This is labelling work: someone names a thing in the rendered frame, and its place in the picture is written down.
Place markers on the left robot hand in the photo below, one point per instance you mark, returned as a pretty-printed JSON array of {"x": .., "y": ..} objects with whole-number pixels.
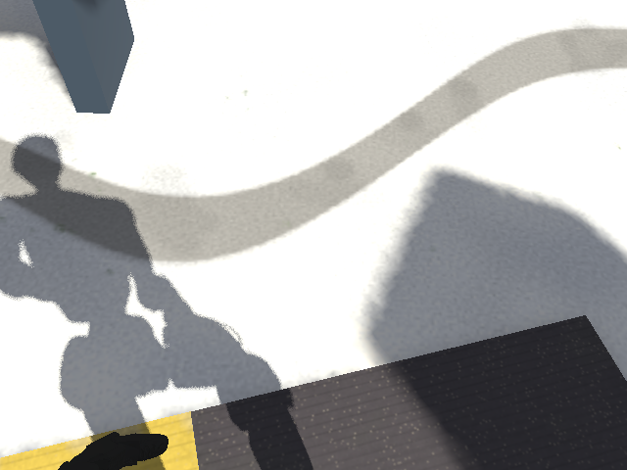
[{"x": 113, "y": 452}]

